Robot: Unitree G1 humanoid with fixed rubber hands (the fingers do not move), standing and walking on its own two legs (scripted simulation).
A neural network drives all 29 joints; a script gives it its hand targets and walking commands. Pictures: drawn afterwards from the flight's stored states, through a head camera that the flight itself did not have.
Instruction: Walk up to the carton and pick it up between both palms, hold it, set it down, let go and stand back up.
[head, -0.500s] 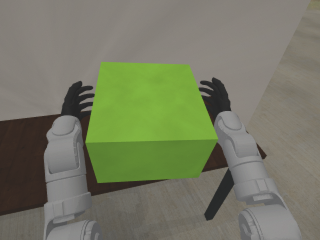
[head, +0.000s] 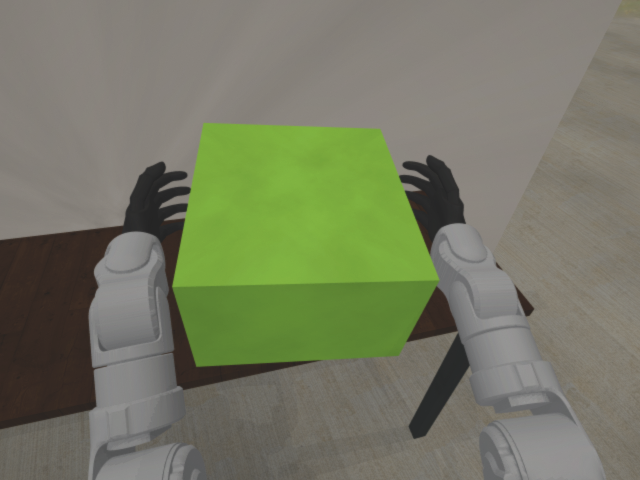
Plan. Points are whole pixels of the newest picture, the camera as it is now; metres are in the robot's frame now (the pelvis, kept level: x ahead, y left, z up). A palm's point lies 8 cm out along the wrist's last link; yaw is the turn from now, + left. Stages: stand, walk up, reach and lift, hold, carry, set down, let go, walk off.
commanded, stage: hold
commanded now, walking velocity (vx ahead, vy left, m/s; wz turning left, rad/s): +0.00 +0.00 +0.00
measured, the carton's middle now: (297, 235) +0.40 +0.01 +0.13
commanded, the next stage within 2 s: set down in 1.60 s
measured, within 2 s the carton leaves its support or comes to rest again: neither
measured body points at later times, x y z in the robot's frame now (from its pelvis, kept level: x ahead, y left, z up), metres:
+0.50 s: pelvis +0.00 +0.00 +0.00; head -0.03 +0.02 +0.45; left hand +0.37 +0.18 +0.18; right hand +0.37 -0.17 +0.18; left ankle +0.03 +0.13 -0.75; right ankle +0.00 -0.12 -0.75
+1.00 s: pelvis +0.00 +0.00 +0.00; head -0.02 +0.02 +0.45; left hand +0.36 +0.18 +0.18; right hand +0.37 -0.17 +0.18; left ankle +0.03 +0.13 -0.75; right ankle +0.00 -0.12 -0.75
